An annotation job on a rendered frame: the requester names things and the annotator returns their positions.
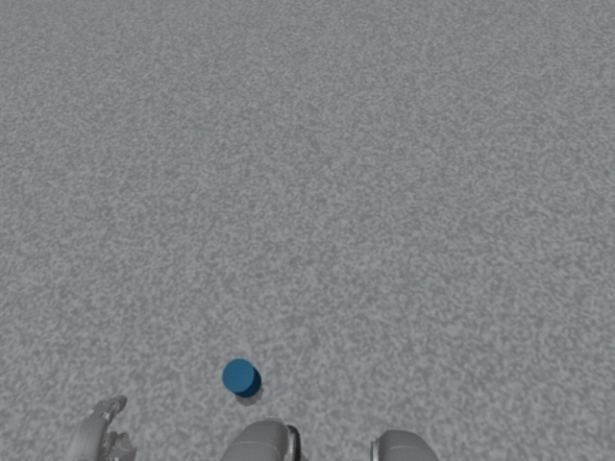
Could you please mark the left robot hand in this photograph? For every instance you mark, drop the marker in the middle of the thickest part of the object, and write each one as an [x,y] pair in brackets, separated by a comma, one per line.
[90,440]

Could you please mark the can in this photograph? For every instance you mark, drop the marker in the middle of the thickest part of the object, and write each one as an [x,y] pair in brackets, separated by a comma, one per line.
[241,378]

